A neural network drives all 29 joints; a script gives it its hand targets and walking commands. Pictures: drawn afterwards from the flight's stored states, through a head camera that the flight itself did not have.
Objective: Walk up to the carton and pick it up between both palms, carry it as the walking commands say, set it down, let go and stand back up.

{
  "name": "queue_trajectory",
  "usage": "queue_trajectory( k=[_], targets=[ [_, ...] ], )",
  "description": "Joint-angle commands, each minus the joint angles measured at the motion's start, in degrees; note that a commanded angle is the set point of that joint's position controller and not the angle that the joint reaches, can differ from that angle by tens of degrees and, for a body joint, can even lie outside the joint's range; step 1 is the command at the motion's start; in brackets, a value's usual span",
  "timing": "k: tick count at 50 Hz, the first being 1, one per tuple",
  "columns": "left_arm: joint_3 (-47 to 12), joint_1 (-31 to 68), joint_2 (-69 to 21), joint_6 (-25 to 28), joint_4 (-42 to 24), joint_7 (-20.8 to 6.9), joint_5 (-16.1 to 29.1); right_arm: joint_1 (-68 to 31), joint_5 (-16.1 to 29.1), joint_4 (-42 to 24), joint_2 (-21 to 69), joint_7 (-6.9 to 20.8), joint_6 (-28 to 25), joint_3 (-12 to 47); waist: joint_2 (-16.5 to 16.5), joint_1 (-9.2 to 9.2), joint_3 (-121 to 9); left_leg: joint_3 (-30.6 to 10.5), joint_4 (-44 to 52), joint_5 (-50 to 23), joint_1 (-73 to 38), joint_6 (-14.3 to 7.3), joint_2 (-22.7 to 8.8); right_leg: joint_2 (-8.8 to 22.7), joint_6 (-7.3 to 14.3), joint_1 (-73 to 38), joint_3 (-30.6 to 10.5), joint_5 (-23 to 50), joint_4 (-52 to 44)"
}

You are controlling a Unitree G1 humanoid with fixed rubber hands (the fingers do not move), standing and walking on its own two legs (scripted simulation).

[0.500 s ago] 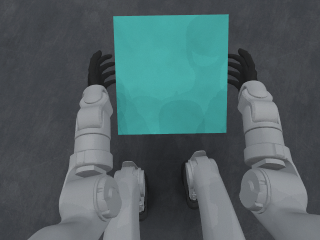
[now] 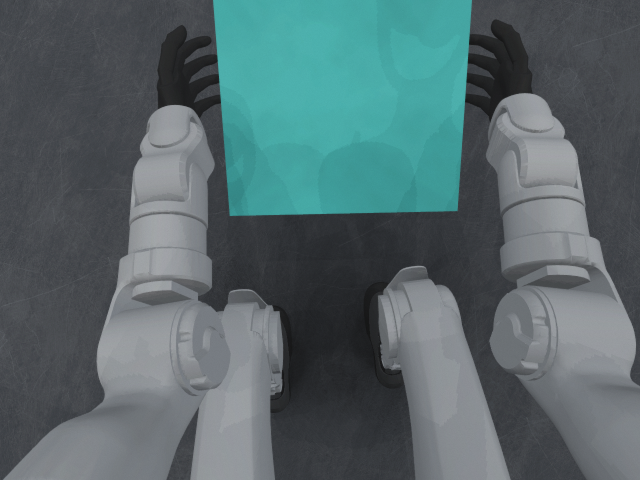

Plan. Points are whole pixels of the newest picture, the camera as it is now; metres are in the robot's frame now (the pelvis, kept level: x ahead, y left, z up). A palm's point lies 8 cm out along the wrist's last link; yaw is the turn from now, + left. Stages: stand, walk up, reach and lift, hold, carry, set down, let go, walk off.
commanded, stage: set down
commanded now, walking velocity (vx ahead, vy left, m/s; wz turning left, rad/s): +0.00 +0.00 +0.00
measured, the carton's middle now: (338, 95) +0.54 -0.06 -0.19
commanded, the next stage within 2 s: none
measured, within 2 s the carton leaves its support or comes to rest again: neither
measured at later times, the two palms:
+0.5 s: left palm (208, 116) +0.54 +0.11 -0.18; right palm (478, 105) +0.51 -0.24 -0.19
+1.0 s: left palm (219, 129) +0.55 +0.12 -0.26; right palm (455, 111) +0.52 -0.24 -0.26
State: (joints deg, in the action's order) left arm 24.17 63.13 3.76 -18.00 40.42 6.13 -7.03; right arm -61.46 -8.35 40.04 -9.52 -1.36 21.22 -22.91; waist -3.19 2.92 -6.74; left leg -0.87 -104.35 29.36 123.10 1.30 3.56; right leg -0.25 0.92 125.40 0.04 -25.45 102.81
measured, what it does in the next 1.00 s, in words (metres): lowers itself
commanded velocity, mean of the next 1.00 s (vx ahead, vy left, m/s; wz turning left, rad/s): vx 0.00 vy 0.00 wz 0.00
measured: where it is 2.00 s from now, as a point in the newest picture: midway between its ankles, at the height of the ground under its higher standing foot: (331, 364)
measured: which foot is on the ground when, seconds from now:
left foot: down 0.00-1.00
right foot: down 0.00-1.00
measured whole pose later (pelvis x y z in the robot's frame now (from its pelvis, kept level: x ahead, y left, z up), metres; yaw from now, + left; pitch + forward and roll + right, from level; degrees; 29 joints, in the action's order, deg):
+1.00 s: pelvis +0.00 +0.00 -0.10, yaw +0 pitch +40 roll +1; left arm 9.5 78.5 14.8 -11.8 54.5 10.3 7.2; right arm -78.9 6.0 57.0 -21.7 -3.6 13.9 -9.7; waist -2.2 3.7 16.1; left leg -0.7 -125.9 34.3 131.2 2.2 5.1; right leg 0.7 1.5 133.6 0.7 -30.1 124.2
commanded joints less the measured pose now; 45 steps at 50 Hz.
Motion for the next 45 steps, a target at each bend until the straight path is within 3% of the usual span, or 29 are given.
queue_trajectory(
  k=[1, 37, 45],
  targets=[
    [-29.0, 36.08, -52.36, 0.7, -0.62, -16.6, 8.85, -39.37, 10.49, -6.12, 49.65, 16.77, -3.52, 27.82, 2.22, 2.93, -64.02, 4.49, 7.42, -8.65, -23.47, -1.14, 6.39, -5.94, -1.29, -44.31, 2.99, 16.25, -6.05],
    [-31.3, 48.54, -41.89, 6.43, 2.98, -12.46, 15.34, -50.61, 16.91, -0.41, 37.64, 14.83, -8.92, 29.38, 1.95, 3.95, -54.55, 4.89, -9.34, -10.89, -18.43, -1.03, 4.83, -3.5, -0.84, -34.85, 2.66, 17.48, 10.03],
    [-34.08, 52.73, -40.05, 8.25, 1.36, -11.71, 18.08, -54.76, 20.63, -0.42, 34.96, 14.21, -11.25, 30.12, -1.36, 4.13, -53.96, 4.8, -12.66, -14.27, -20.34, -0.75, 4.21, -3.28, 0.04, -34.35, 2.01, 20.51, 13.12]
  ],
)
